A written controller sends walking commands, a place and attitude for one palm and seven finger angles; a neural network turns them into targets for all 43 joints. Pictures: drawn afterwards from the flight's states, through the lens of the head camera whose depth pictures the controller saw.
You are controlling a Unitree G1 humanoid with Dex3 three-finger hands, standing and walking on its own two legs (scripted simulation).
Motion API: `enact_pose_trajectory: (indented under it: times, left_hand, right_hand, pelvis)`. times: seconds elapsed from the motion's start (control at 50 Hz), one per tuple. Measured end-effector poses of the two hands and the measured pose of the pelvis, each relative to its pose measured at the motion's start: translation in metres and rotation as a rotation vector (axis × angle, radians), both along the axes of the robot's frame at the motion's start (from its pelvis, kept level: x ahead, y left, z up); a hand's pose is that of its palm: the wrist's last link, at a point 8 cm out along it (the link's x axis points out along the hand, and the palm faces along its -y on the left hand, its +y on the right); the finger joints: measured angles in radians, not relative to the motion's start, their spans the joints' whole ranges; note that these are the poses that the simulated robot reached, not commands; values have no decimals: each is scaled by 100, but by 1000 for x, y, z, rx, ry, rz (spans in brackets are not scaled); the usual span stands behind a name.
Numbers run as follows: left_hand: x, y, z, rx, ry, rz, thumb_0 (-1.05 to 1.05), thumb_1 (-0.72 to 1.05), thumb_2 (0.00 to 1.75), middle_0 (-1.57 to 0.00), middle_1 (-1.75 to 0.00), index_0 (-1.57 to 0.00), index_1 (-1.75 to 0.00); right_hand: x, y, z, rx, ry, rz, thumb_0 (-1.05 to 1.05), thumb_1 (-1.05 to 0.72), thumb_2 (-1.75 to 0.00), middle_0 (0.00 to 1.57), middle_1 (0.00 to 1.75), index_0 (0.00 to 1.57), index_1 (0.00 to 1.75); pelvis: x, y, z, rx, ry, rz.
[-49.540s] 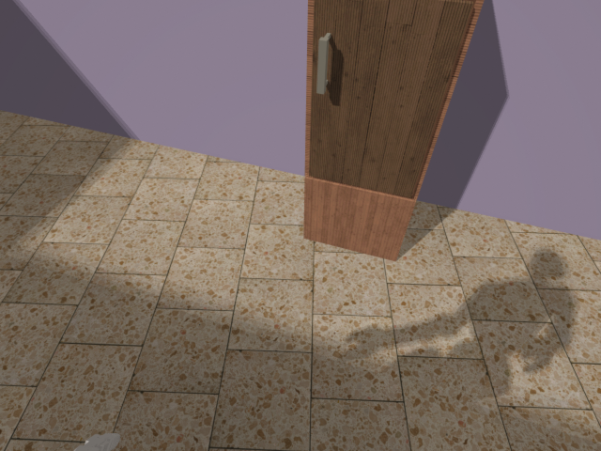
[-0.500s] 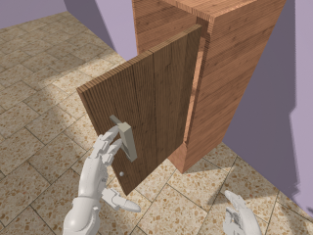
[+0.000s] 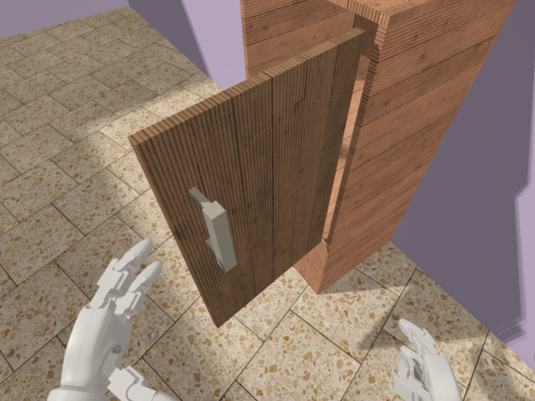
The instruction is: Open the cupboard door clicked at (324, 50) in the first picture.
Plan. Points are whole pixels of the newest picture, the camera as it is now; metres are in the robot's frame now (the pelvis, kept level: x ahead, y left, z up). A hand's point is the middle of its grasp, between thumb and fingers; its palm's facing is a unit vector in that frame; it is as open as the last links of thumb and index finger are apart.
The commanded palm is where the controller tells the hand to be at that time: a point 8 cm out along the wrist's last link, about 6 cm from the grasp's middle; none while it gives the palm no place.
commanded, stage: draw the hand back to the body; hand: left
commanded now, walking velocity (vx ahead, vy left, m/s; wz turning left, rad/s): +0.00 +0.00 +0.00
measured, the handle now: (212, 231) +0.33 +0.11 +0.09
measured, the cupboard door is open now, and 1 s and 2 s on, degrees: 96 96 96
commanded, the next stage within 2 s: step back with the hand held close in 1.64 s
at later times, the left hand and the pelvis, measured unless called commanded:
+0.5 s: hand (114, 323) +0.19 +0.18 +0.12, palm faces +0.00 -1.00 -0.07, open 16.3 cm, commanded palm +0.15 +0.24 +0.14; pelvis -0.01 +0.02 +0.01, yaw +0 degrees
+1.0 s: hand (37, 285) +0.20 +0.25 +0.17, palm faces +0.32 -0.86 -0.40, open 12.3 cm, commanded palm +0.16 +0.29 +0.19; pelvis +0.01 +0.02 +0.05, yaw -1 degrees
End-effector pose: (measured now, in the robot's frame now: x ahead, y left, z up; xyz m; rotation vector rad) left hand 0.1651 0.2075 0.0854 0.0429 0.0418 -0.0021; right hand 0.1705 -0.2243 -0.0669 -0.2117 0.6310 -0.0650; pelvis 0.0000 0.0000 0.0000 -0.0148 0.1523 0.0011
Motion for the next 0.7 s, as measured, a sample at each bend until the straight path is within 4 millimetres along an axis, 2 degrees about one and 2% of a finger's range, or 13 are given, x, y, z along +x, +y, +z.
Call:
enact_pose_trajectory:
  times: [0.14,0.34,0.58,0.7]
  left_hand:
    - [6,0,-1,-8,-21,-32,-1,-50,30,-16,-30,-15,-30]
    - [8,19,26,18,-44,-8,-1,-50,30,-16,-30,-15,-30]
    - [-2,38,50,44,-52,16,-1,-47,31,-16,-30,-15,-30]
    - [-4,53,70,252,-43,178,-1,-34,36,-16,-30,-16,-30]
  right_hand:
    - [-5,8,0,1,-25,-2,2,-91,-90,20,30,20,30]
    - [-12,23,11,33,-52,-14,2,-91,-90,21,30,20,30]
    - [-3,31,24,23,-96,18,2,-91,-90,21,30,20,30]
    - [-1,34,33,0,-71,15,2,-91,-90,21,30,20,30]
  pelvis:
    - [-7,5,-4,-6,-3,-1]
    - [-6,13,6,-10,-44,-10]
    - [-5,20,15,-15,-93,-4]
    - [-1,20,28,-12,-143,-11]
